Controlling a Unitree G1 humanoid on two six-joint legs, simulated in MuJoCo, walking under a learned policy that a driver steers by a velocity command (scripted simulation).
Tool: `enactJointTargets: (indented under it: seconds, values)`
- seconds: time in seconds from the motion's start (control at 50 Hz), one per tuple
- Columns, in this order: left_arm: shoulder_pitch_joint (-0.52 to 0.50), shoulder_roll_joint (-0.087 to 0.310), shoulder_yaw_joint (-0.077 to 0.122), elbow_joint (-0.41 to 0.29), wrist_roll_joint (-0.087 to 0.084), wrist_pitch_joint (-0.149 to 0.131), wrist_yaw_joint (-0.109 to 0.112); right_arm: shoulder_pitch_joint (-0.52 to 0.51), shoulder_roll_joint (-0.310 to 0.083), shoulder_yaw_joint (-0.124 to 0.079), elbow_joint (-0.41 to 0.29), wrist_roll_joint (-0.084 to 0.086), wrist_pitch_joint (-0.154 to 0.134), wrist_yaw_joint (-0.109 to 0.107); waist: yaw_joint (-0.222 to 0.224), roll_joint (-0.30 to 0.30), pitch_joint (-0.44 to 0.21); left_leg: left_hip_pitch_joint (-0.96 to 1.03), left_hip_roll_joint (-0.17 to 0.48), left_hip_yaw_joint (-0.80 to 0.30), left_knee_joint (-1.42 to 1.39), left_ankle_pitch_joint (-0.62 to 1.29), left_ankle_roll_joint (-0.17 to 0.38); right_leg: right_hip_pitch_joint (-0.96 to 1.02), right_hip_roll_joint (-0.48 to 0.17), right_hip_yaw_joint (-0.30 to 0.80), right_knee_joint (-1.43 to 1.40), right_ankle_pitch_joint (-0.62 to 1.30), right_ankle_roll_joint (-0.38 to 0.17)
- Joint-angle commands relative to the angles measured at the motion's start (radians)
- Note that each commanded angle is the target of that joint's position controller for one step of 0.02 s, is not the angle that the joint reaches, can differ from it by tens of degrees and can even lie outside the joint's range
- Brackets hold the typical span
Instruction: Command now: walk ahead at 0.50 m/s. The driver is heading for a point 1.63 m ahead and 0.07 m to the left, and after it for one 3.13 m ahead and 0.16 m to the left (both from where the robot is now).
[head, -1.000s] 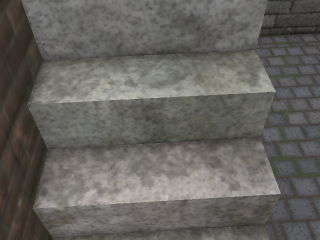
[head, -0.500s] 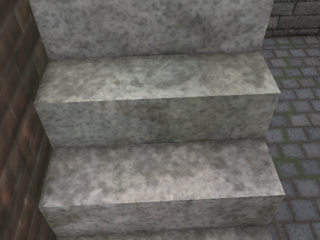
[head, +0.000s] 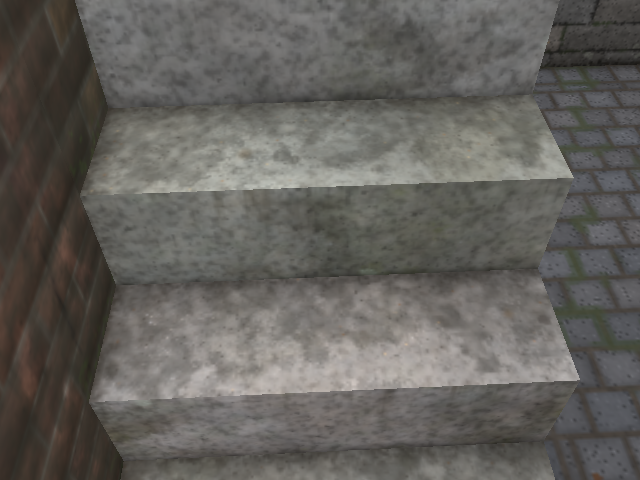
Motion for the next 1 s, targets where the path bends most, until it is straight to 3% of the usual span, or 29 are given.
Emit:
enactJointTargets:
  seconds: [0.02,0.36,0.52,0.54,0.58,0.7,0.74,1.0]
  values:
    - [-0.093,0.120,0.027,-0.068,0.000,-0.011,0.003,-0.073,-0.094,-0.018,-0.071,0.000,-0.014,-0.003,0.002,0.003,-0.089,-0.015,0.156,-0.101,-0.019,0.119,-0.035,0.053,-0.166,0.122,-0.013,0.150,0.006]
    - [-0.103,0.098,0.036,-0.092,-0.001,-0.007,0.005,-0.069,-0.079,-0.017,-0.097,-0.001,-0.016,-0.002,-0.001,0.006,-0.099,-0.009,0.151,-0.114,-0.022,0.144,-0.029,0.030,-0.163,0.118,0.002,0.132,0.018]
    - [-0.082,0.087,0.049,-0.081,-0.003,-0.012,0.013,-0.071,-0.073,-0.024,-0.128,-0.002,-0.023,-0.008,-0.002,0.014,-0.105,-0.015,0.161,-0.124,-0.025,0.168,-0.031,0.039,-0.156,0.124,0.010,0.147,0.027]
    - [-0.086,0.090,0.053,-0.074,-0.006,-0.010,0.009,-0.065,-0.075,-0.021,-0.126,-0.010,-0.024,-0.016,-0.008,0.016,-0.105,-0.002,0.165,-0.114,-0.012,0.208,-0.032,0.032,-0.156,0.122,0.020,0.157,0.022]
    - [-0.082,0.083,0.055,-0.072,-0.007,-0.008,0.007,-0.058,-0.075,-0.021,-0.127,-0.009,-0.024,-0.020,-0.006,0.019,-0.115,0.004,0.167,-0.115,-0.006,0.236,-0.032,0.034,-0.154,0.121,0.024,0.154,0.024]
    - [-0.080,0.078,0.061,-0.063,-0.005,-0.002,0.008,-0.058,-0.071,-0.021,-0.137,-0.007,-0.022,-0.022,-0.005,0.017,-0.107,-0.001,0.166,-0.116,-0.007,0.240,-0.034,0.032,-0.153,0.122,0.026,0.151,0.029]
    - [-0.075,0.064,0.054,-0.055,-0.012,-0.005,0.008,-0.063,-0.073,-0.028,-0.130,-0.015,-0.019,-0.017,-0.004,0.014,-0.114,0.012,0.163,-0.124,-0.022,0.232,-0.038,0.035,-0.155,0.120,0.018,0.150,0.029]
    - [-0.075,0.061,0.063,-0.042,-0.011,-0.009,0.013,-0.061,-0.067,-0.037,-0.120,-0.008,-0.036,-0.024,-0.002,0.008,-0.101,-0.010,0.158,-0.125,-0.022,0.219,-0.029,0.053,-0.156,0.125,0.016,0.173,0.021]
